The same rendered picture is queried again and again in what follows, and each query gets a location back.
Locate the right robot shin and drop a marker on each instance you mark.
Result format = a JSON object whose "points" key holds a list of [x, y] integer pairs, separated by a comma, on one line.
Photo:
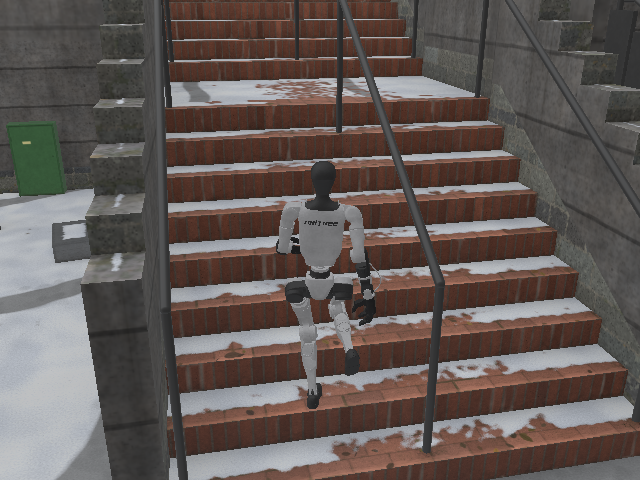
{"points": [[343, 329]]}

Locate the robot right thigh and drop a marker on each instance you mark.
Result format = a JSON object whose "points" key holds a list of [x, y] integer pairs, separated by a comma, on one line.
{"points": [[342, 290]]}

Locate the right robot forearm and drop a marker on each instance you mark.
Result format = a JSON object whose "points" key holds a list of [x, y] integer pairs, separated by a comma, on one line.
{"points": [[364, 277]]}

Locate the robot left hand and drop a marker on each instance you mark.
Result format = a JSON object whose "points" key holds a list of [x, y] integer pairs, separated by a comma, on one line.
{"points": [[295, 249]]}

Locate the robot right hand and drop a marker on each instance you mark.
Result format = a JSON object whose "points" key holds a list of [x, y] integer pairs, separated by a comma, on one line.
{"points": [[369, 311]]}

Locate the robot left upper arm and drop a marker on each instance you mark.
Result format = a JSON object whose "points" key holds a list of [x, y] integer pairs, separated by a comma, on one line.
{"points": [[289, 214]]}

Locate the robot right upper arm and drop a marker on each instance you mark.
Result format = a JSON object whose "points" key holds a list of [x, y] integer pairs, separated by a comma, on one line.
{"points": [[353, 215]]}

